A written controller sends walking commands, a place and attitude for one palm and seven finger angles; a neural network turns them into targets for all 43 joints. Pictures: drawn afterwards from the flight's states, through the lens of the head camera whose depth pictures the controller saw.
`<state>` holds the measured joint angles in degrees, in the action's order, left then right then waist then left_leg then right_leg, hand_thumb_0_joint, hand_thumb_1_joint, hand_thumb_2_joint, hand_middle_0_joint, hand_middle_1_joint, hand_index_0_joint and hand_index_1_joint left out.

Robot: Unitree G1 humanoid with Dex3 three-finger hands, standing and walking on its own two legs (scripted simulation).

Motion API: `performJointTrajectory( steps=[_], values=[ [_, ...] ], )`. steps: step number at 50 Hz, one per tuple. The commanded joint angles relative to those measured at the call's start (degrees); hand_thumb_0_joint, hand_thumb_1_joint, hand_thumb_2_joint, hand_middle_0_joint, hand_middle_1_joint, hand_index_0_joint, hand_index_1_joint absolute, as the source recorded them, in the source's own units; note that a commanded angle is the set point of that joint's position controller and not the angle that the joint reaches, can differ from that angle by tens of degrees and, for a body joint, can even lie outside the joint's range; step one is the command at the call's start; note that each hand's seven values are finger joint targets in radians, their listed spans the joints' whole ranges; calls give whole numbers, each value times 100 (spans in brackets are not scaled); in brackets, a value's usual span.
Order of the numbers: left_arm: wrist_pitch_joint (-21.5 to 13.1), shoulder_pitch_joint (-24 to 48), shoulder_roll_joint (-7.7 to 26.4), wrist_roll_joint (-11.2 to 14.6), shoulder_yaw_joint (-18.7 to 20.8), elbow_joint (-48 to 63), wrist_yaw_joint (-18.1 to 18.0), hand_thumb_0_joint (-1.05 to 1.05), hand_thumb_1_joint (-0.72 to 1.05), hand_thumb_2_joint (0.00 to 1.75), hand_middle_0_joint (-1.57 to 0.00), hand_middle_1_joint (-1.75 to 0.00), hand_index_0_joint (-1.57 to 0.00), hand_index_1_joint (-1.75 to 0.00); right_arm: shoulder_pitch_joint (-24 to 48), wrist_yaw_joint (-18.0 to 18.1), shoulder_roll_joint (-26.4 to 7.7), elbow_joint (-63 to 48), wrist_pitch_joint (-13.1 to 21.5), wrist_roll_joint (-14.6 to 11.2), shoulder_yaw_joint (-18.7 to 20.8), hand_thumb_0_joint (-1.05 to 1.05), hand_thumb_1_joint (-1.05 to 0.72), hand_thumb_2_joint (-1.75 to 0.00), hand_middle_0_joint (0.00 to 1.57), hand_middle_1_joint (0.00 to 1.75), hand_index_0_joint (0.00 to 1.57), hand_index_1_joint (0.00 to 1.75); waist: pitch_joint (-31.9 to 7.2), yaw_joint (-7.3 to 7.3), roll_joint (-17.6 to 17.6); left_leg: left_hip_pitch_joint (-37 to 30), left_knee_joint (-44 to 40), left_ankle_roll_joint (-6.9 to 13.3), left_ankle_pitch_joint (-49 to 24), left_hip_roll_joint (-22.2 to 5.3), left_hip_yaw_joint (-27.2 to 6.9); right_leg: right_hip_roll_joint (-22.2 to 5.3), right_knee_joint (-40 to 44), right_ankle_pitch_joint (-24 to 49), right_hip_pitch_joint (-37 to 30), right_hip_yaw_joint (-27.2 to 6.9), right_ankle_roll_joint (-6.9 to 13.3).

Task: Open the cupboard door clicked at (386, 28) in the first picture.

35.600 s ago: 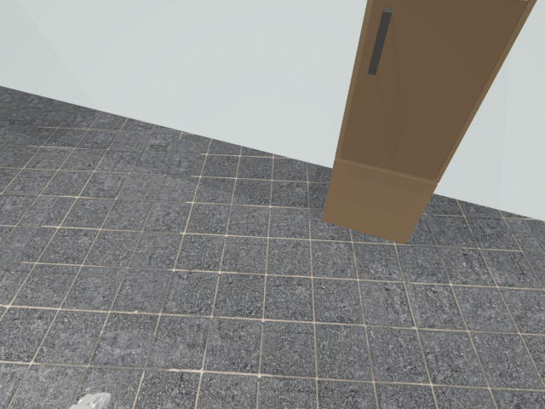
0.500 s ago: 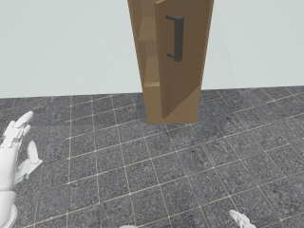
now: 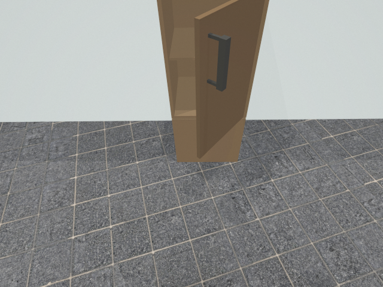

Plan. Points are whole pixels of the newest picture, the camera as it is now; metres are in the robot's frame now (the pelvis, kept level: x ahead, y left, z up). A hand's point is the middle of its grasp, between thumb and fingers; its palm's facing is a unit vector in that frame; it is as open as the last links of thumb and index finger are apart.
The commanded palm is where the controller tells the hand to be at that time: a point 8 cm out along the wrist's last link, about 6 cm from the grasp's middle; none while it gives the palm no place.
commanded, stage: let the arm hang, fingers relaxed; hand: left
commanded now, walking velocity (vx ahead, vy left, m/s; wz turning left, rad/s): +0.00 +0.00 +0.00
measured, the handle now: (216, 62) +0.71 -0.04 +0.11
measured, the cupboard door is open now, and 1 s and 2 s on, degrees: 50 50 50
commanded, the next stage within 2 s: look to check the result in 0.54 s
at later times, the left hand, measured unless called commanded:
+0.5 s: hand out of the picture +0.00 +0.17 -0.17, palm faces +0.03 -0.98 -0.18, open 7.3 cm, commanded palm none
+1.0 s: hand out of the picture +0.03 +0.21 -0.17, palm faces +0.01 -0.97 -0.25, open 7.3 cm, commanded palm none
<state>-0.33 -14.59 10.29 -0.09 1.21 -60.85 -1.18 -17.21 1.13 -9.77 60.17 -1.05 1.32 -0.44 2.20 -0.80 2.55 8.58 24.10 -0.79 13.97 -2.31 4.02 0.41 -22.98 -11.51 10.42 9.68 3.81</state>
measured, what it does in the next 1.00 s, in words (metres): stands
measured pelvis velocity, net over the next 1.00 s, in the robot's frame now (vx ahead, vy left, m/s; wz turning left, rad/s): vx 0.01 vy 0.01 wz -0.03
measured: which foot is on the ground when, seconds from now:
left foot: down 0.00-1.00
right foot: down 0.00-1.00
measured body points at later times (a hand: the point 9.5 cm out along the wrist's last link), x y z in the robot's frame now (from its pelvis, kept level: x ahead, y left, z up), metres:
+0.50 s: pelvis +0.01 +0.01 +0.00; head +0.01 +0.00 +0.45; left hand +0.00 +0.22 -0.16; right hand -0.03 -0.20 -0.17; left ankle -0.01 +0.12 -0.74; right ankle +0.02 -0.07 -0.74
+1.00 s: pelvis +0.01 +0.01 +0.00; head +0.02 +0.00 +0.45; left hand +0.03 +0.26 -0.15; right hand +0.00 -0.22 -0.16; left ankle -0.01 +0.12 -0.74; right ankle +0.02 -0.07 -0.74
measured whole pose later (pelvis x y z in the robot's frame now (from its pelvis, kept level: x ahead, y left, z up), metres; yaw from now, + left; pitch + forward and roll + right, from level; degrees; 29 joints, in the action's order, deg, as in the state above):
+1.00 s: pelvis +0.01 +0.01 +0.00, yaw -2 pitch -2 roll +0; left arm -1.7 -13.6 10.4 -0.3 1.5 -66.1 -1.3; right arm -15.1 1.3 -10.9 66.0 0.1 1.2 0.1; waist 2.4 -0.6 1.8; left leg 4.9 20.0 0.2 13.3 -1.3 6.2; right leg -0.1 -21.2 -11.1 8.5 7.5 2.7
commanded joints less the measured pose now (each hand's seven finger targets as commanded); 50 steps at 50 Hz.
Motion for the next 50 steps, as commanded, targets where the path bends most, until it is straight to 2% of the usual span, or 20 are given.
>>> performJointTrajectory(
  steps=[1,3,4,6,10,13,16,19,26,34,38,45,50],
  values=[
    [-127,-146,553,-12,65,-9,-73,0,90,90,-20,-30,-20,-30,-374,47,-449,62,93,-9,96,0,-90,-90,20,30,20,30,127,40,-327,293,-598,189,-528,-461,-388,-827,647,401,-255,-908,-111],
    [-119,-170,534,-12,62,-121,-80,0,90,90,-20,-30,-20,-30,-391,48,-411,169,86,-6,93,0,-90,-90,20,30,20,30,240,42,-366,297,-656,194,-427,-436,-365,-815,695,257,-205,-937,-118],
    [-115,-193,531,-12,62,-160,-86,0,90,90,-20,-30,-20,-30,-417,49,-406,222,81,-7,87,0,-90,-90,20,30,20,30,301,39,-536,292,-672,200,-361,-428,-354,-808,734,137,-165,-949,-123],
    [-123,-241,525,-12,64,-238,-97,0,90,90,-20,-30,-20,-30,-452,46,-368,316,86,-3,78,0,-90,-90,20,30,20,30,228,47,-439,228,-669,207,-394,-401,-325,-822,752,105,-194,-981,-126],
    [-118,-314,481,-17,62,-331,-116,0,90,90,-20,-30,-20,-30,-477,55,-304,421,76,-12,74,0,-90,-90,20,30,20,30,360,50,-346,210,-685,212,-346,-399,-312,-800,762,12,-70,-1002,-121],
    [-132,-385,438,-11,57,-381,-116,0,90,90,-20,-30,-20,-30,-498,68,-255,490,103,-11,59,0,-90,-90,20,30,20,30,227,48,-242,174,-729,210,-429,-414,-299,-805,696,235,-195,-1003,-115],
    [-138,-438,383,-14,56,-424,-125,0,90,90,-20,-30,-20,-30,-512,83,-217,527,118,-17,56,0,-90,-90,20,30,20,30,283,49,-242,182,-739,213,-510,-430,-310,-798,646,374,-184,-992,-105],
    [-146,-502,351,-10,49,-459,-124,0,90,90,-20,-30,-20,-30,-504,101,-208,550,142,-20,60,0,-90,-90,20,30,20,30,242,54,-61,114,-750,213,-653,-445,-310,-794,579,598,-208,-984,-91],
    [-134,-539,327,-25,49,-512,-127,0,90,90,-20,-30,-20,-30,-530,107,-212,555,118,-23,78,0,-90,-90,20,30,20,30,490,39,-142,207,-768,210,-387,-437,-305,-777,662,273,-44,-996,-93],
    [-158,-464,453,-30,87,-444,-111,0,90,90,-20,-30,-20,-30,-453,100,-381,503,130,-18,134,0,-90,-90,20,30,20,30,368,23,-234,115,-741,241,-326,-427,-304,-780,702,168,-26,-1069,-78],
    [-177,-377,547,-33,113,-402,-103,0,90,90,-20,-30,-20,-30,-362,99,-470,470,158,-25,155,0,-90,-90,20,30,20,30,251,27,-188,80,-761,255,-529,-473,-338,-791,621,490,-150,-1034,-66],
    [-187,-215,752,-42,140,-339,-92,0,90,90,-20,-30,-20,-30,-178,78,-678,427,152,-28,195,0,-90,-90,20,30,20,30,246,34,-313,44,-756,262,-510,-470,-349,-813,674,445,-157,-1053,-70],
    [-209,-41,915,-36,159,-279,-76,0,90,90,-20,-30,-20,-30,0,66,-854,395,175,-28,201,0,-90,-90,20,30,20,30,96,37,-210,-24,-784,259,-702,-514,-384,-831,627,748,-287,-1062,-60]
  ],
)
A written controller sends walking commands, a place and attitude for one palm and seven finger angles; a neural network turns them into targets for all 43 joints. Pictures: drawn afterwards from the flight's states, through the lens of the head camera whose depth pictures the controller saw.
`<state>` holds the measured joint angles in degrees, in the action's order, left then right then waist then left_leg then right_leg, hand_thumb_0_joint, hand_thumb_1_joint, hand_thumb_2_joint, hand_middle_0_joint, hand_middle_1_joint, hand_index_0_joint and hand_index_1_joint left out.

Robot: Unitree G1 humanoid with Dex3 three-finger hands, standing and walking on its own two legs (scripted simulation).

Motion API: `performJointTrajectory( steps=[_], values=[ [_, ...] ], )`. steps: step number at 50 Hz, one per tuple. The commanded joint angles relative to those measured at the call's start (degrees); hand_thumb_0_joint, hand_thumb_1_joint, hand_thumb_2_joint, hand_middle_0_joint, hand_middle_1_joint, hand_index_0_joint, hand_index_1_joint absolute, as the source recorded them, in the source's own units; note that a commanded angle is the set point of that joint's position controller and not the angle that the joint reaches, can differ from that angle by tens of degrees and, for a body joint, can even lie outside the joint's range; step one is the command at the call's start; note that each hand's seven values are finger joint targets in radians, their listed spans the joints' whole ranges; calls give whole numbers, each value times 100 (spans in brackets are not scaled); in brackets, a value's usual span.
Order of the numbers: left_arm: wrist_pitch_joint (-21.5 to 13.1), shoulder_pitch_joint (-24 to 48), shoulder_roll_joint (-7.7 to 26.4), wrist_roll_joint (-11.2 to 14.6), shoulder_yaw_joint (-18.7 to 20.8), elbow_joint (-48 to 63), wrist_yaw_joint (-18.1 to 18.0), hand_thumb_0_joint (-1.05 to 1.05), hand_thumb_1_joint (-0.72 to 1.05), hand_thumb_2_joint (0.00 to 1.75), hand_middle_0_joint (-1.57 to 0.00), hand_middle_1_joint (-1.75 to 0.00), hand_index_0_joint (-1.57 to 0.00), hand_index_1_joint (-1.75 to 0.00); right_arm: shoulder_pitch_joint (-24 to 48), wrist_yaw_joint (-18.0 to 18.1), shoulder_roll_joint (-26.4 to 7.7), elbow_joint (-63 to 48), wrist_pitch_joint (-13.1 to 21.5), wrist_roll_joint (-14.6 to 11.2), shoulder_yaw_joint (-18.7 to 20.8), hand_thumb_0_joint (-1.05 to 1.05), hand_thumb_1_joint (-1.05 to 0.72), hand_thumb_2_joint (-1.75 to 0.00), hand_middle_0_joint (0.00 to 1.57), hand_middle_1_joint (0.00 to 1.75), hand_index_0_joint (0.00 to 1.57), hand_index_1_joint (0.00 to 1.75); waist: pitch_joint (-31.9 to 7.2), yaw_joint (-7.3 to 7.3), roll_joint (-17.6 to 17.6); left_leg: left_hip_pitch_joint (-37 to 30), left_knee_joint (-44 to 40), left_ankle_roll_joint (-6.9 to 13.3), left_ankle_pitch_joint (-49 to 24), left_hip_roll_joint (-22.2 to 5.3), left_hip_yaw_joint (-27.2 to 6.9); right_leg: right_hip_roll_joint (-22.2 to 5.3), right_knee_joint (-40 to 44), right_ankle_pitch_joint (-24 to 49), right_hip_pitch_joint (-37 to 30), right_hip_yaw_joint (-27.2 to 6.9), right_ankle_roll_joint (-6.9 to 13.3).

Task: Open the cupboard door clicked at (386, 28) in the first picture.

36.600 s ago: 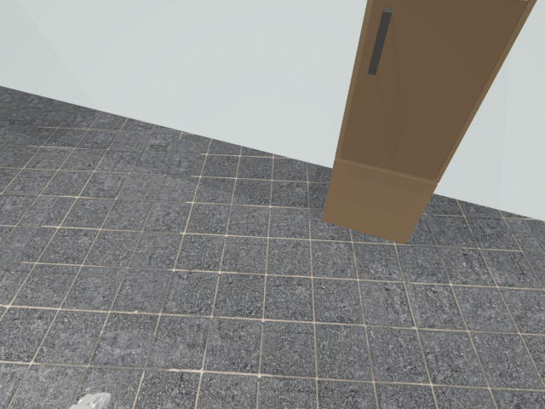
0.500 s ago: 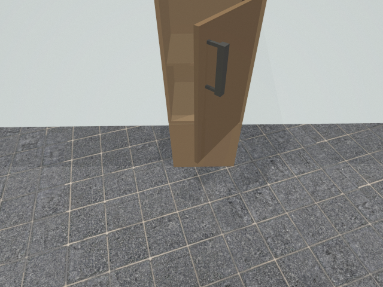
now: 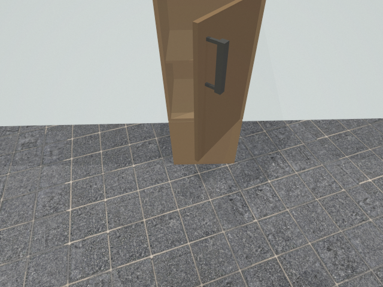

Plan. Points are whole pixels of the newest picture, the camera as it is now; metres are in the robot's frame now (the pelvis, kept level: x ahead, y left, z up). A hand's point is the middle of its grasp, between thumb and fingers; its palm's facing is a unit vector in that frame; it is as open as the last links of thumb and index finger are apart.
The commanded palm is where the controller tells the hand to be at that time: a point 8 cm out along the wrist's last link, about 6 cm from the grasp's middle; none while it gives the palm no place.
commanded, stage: look to check the result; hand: left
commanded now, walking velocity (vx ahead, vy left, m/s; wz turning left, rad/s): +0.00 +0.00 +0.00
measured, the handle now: (215, 66) +0.70 -0.04 +0.11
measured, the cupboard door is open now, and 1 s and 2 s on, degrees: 50 50 50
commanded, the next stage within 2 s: walk to a spot facing it in 0.12 s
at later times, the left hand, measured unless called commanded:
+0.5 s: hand out of the picture +0.05 +0.21 -0.17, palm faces -0.04 -0.96 -0.26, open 7.3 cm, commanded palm none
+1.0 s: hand out of the picture +0.13 +0.15 -0.18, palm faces -0.29 -0.92 -0.28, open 7.3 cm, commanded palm none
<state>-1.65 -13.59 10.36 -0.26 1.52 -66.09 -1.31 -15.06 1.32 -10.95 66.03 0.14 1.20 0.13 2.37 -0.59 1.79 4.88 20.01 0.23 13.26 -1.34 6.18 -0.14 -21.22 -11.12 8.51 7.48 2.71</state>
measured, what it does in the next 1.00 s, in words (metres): steps on the spot, turning right: right foot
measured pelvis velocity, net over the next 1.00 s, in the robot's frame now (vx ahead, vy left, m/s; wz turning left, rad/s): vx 0.00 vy -0.03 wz -0.37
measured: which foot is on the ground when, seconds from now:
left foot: down 0.00-0.84, up 0.86-1.00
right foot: down 0.00-0.60, up 0.62-0.82, down 0.84-1.00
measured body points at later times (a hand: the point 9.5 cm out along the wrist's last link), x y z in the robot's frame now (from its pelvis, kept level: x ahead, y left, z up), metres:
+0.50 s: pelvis +0.00 +0.00 -0.01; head +0.02 -0.01 +0.44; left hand +0.06 +0.26 -0.15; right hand +0.03 -0.25 -0.16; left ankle -0.02 +0.11 -0.75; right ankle +0.01 -0.08 -0.75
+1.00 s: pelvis +0.00 -0.03 -0.01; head +0.06 -0.07 +0.43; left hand +0.14 +0.19 -0.16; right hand -0.01 -0.30 -0.17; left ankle -0.01 +0.12 -0.68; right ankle -0.03 -0.13 -0.75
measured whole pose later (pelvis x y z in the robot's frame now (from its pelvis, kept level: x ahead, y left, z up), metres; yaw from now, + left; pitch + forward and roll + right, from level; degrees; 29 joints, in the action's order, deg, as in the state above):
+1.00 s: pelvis +0.00 -0.03 -0.01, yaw -21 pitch +1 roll +1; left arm 1.3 -10.5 11.7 -1.2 5.0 -54.5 -0.8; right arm -6.3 1.1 -13.2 54.0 -3.2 0.6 3.4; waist 8.2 0.9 0.7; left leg 24.7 61.9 -3.4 29.4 -4.2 3.2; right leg 1.5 -33.9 -16.4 18.8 -2.5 1.8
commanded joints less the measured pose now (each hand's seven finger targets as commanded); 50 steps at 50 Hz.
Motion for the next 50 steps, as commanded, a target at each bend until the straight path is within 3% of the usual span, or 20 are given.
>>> performJointTrajectory(
  steps=[1,13,15,20,25,27,29,30,31,33,35,38,40,41,42,43,44,45,46,50],
  values=[
    [-81,-95,922,-19,127,242,-58,0,90,90,-20,-30,-20,-30,-172,47,-763,-202,61,-11,140,0,-90,-90,20,30,20,30,77,5,-104,342,-395,152,-658,-618,-611,-790,453,771,-120,-853,55],
    [-98,320,1301,-29,163,332,-21,0,90,90,-20,-30,-20,-30,262,18,-1163,-288,77,-4,186,0,-90,-90,20,30,20,30,-70,2,-109,118,-478,125,-809,-682,-611,-824,510,1100,-171,-946,65],
    [-7,211,984,-31,134,329,-43,0,90,90,-20,-30,-20,-30,70,40,-796,-284,9,-5,139,0,-90,-90,20,30,20,30,-146,-24,-191,92,-239,64,-852,-717,-428,-838,338,1459,-72,-999,30],
    [178,153,1093,-68,263,507,-27,0,90,90,-20,-30,-20,-30,-33,80,-769,-511,-142,-15,229,0,-90,-90,20,30,20,30,-118,-48,-440,283,321,-41,-253,-659,2,-954,145,1572,221,-1423,130],
    [292,318,1196,-102,380,823,10,0,90,90,-20,-30,-20,-30,-18,91,-746,-798,-213,-29,329,0,-90,-90,20,30,20,30,2,-107,-566,276,722,-23,417,-591,97,-943,243,698,922,-1853,271],
    [325,468,1077,-99,385,986,55,0,90,90,-20,-30,-20,-30,-107,106,-824,-850,-181,-8,374,0,-90,-90,20,30,20,30,102,-161,-127,123,330,124,339,-912,-206,-593,-193,476,1368,-1638,136],
    [352,481,800,-89,375,1169,125,0,90,90,-20,-30,-20,-30,-118,144,-1163,-933,-117,51,461,0,-90,-90,20,30,20,30,7,-138,874,-74,-410,559,-76,-1912,-994,-2,-1781,-31,1820,-871,-115],
    [384,591,779,-104,395,1256,140,0,90,90,-20,-30,-20,-30,-150,159,-1178,-969,-77,60,487,0,-90,-90,20,30,20,30,-15,-148,1092,-114,-639,912,-729,-2444,-1239,34,-3022,-1410,2099,-724,-188],
    [424,569,800,-123,447,1315,159,0,90,90,-20,-30,-20,-30,-169,182,-1123,-996,-38,80,460,0,-90,-90,20,30,20,30,-67,-93,866,-138,-604,1076,-1186,-2562,-1183,-53,-3827,-1764,2311,-916,-243],
    [431,553,683,-118,477,1368,201,0,90,90,-20,-30,-20,-30,83,189,-1019,-1134,13,88,448,0,-90,-90,20,30,20,30,33,65,454,-105,-281,1016,-1914,-2365,-602,-265,-3948,-1655,2423,-982,-300],
    [425,475,497,-109,440,1406,230,0,90,90,-20,-30,-20,-30,225,173,-1027,-1190,1,104,460,0,-90,-90,20,30,20,30,-12,92,359,-58,-12,796,-2150,-2111,-38,-276,-3411,-1498,2026,-665,-320],
    [395,383,487,-95,432,1468,245,0,90,90,-20,-30,-20,-30,161,121,-1155,-1199,-50,122,507,0,-90,-90,20,30,20,30,-50,53,743,62,393,540,-2045,-2056,316,-216,-2363,-1345,1364,-312,-286],
    [334,-20,624,-104,486,1382,236,0,90,90,-20,-30,-20,-30,206,81,-1200,-1257,-80,67,550,0,-90,-90,20,30,20,30,-243,253,445,315,1168,270,-1814,-1809,589,-70,-1311,-366,586,-182,-226],
    [278,-435,968,-130,568,1286,200,0,90,90,-20,-30,-20,-30,353,60,-1081,-1359,-103,1,548,0,-90,-90,20,30,20,30,-355,496,-349,956,2217,-22,-973,-1420,792,-431,-451,824,-128,-873,-20],
    [191,-727,1699,-179,730,1255,83,0,90,90,-20,-30,-20,-30,556,19,-605,-1700,-119,-70,455,0,-90,-90,20,30,20,30,-447,630,-2257,2509,3823,-371,2003,-431,835,-1984,177,2709,-792,-3466,717],
    [195,-922,1829,-74,727,1179,11,0,90,90,-20,-30,-20,-30,782,26,-728,-1791,-198,-80,434,0,-90,-90,20,30,20,30,-497,739,-1860,2669,4645,-363,2646,-322,-175,-2245,249,2882,-588,-3766,1188],
    [216,-625,1777,-62,687,1263,-10,0,90,90,-20,-30,-20,-30,730,-10,-677,-1775,-229,-97,438,0,-90,-90,20,30,20,30,-258,525,-1416,2791,4943,-322,2334,-474,-446,-2134,341,1383,-188,-3517,1287],
    [242,-232,1471,-99,673,1411,-65,0,90,90,-20,-30,-20,-30,941,-15,-609,-1810,-201,-83,466,0,-90,-90,20,30,20,30,-138,419,-1013,2929,4887,-312,1888,-488,-564,-1758,247,1262,-95,-3375,1133],
    [235,1,1429,-127,643,1483,-89,0,90,90,-20,-30,-20,-30,891,0,-642,-1790,-179,-77,443,0,-90,-90,20,30,20,30,-364,271,-1355,2871,4737,-347,1735,-505,-668,-1585,20,1702,-167,-3157,1047],
    [216,33,1386,-151,608,1552,-65,0,90,90,-20,-30,-20,-30,837,10,-470,-1768,-171,-108,413,0,-90,-90,20,30,20,30,-693,188,-727,2080,3592,-405,1475,-227,-519,-1272,-202,2429,-19,-2832,932]
  ],
)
